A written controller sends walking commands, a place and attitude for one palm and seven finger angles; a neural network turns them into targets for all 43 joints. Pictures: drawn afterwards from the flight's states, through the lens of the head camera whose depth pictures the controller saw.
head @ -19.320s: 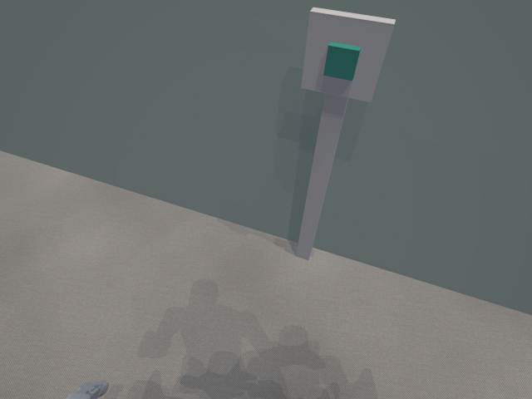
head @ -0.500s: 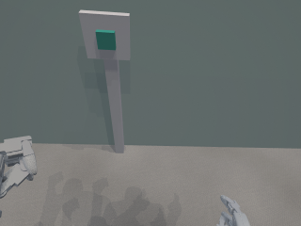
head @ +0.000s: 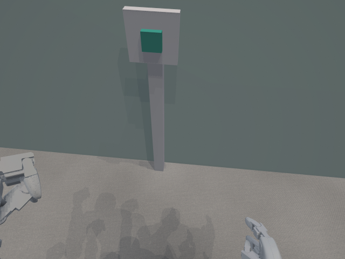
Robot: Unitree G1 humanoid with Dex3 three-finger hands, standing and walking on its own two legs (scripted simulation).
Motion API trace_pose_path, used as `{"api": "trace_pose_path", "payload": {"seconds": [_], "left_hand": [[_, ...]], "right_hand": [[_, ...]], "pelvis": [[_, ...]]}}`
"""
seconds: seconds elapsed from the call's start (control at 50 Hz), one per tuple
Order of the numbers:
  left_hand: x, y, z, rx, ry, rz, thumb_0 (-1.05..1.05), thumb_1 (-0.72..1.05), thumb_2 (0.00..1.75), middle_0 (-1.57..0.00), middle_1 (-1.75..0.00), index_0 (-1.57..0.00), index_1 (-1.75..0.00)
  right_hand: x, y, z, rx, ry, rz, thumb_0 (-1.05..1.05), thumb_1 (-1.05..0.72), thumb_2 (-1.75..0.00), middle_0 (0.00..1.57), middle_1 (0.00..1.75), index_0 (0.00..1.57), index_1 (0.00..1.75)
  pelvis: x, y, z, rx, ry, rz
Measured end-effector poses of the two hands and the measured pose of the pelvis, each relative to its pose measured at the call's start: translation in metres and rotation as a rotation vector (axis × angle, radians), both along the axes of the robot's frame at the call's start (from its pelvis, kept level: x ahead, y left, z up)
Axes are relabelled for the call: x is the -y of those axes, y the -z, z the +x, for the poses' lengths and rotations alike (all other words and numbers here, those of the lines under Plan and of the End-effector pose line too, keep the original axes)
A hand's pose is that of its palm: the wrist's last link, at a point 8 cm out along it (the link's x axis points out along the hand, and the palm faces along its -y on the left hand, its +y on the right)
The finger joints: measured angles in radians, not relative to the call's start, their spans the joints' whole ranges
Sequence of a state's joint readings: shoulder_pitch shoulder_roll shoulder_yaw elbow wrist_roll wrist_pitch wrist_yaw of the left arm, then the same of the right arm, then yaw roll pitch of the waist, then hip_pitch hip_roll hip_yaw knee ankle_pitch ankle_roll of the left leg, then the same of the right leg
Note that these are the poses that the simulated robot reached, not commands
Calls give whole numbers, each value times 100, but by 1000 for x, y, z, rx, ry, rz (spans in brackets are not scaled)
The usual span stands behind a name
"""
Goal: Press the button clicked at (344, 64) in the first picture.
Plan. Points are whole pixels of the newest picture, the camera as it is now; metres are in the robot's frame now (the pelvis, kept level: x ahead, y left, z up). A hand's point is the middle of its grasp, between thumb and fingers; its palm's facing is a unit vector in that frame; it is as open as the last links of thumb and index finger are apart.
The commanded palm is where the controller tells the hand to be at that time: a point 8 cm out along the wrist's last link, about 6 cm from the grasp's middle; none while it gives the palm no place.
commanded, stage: stop stepping back and stand still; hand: left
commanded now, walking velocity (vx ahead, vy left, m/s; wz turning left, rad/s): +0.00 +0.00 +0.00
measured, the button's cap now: (151, 40) +0.75 +0.11 +0.15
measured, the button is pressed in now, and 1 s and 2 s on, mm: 0 0 0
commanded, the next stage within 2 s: let the arm hang, fingers relaxed in 0.36 s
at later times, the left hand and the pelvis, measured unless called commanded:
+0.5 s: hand (25, 194) +0.19 +0.26 +0.14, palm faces +0.25 -0.82 -0.52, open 3.1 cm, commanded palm none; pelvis +0.00 +0.02 +0.01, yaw +0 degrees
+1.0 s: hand out of the picture -0.07 +0.21 -0.17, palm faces +0.03 -0.97 -0.24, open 5.1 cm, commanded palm none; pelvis -0.05 +0.01 +0.01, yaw +1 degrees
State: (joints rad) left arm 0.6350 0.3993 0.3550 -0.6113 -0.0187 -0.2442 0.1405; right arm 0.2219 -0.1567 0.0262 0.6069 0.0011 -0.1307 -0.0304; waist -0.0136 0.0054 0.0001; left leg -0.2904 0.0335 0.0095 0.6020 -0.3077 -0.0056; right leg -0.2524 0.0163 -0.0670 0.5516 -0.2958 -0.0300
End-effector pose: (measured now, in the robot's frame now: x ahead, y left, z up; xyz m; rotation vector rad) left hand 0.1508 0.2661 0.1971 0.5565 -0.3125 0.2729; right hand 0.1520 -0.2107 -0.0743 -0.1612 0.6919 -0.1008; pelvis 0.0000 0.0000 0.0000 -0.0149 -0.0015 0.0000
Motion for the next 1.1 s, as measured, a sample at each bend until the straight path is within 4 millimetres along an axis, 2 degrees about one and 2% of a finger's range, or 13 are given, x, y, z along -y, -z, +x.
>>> {"api": "trace_pose_path", "payload": {"seconds": [0.18,0.32,0.46,0.5,0.54,0.58,0.66,0.74,0.76,0.82,0.92,1.0,1.1], "left_hand": [[-37,20,10,-104,-102,-50,1,89,90,-130,-150,-131,-150],[-27,18,21,-93,-23,-61,2,89,90,-130,-150,-130,-150],[-28,6,7,-78,5,-12,1,89,90,-130,-150,-130,-150],[-36,32,10,-173,-2,-7,1,89,90,-130,-150,-130,-150],[-48,87,14,-401,-61,-73,0,90,90,-129,-149,-129,-149],[-55,151,4,-661,-137,-159,0,90,90,-126,-147,-127,-146],[-34,255,-50,-1103,-208,-304,1,91,90,-117,-138,-117,-137],[9,318,-117,-1396,-206,-449,1,91,90,-105,-125,-105,-125],[17,328,-133,-1449,-220,-470,1,91,90,-101,-122,-102,-122],[14,338,-167,-1503,-322,-541,2,91,90,-91,-112,-90,-113],[10,336,-210,-1615,-379,-540,1,91,90,-74,-93,-73,-94],[8,329,-230,-1665,-421,-529,1,91,90,-60,-76,-60,-77],[11,326,-231,-1673,-435,-521,1,91,90,-42,-56,-42,-56]], "right_hand": [[-4,-3,14,-56,15,-54,1,-90,-90,20,30,20,30],[-6,-16,23,-5,12,-67,1,-90,-90,20,30,20,30],[-6,-23,19,26,29,-60,1,-90,-90,20,30,20,30],[-3,-13,17,15,-17,-45,1,-90,-90,20,30,20,30],[4,3,11,-43,-47,-41,1,-90,-90,20,30,20,30],[11,18,0,-99,-42,-42,1,-90,-90,20,30,20,30],[24,33,-40,-218,-4,-55,1,-90,-90,20,30,20,30],[30,41,-98,-397,33,-82,1,-90,-90,20,30,20,30],[31,42,-114,-447,43,-87,1,-90,-90,20,30,20,30],[29,45,-158,-595,58,-92,1,-90,-90,20,30,20,30],[18,53,-211,-747,91,-52,1,-90,-90,20,30,20,30],[6,61,-230,-786,109,0,1,-90,-90,20,30,20,30],[-9,68,-235,-784,118,53,1,-90,-90,20,30,20,30]], "pelvis": [[-18,-7,13,-7,13,12],[-22,-9,10,-4,14,9],[-22,-10,3,-4,16,2],[-24,-7,-3,-15,0,0],[-28,-4,-10,-19,-5,2],[-29,-1,-16,-18,-6,6],[-25,2,-27,-2,-1,17],[-17,1,-35,13,-8,15],[-15,1,-37,15,-10,13],[-10,-1,-41,16,-22,3],[-10,-4,-45,18,-28,-6],[-11,-6,-46,21,-22,-3],[-11,-6,-45,24,-14,2]]}}
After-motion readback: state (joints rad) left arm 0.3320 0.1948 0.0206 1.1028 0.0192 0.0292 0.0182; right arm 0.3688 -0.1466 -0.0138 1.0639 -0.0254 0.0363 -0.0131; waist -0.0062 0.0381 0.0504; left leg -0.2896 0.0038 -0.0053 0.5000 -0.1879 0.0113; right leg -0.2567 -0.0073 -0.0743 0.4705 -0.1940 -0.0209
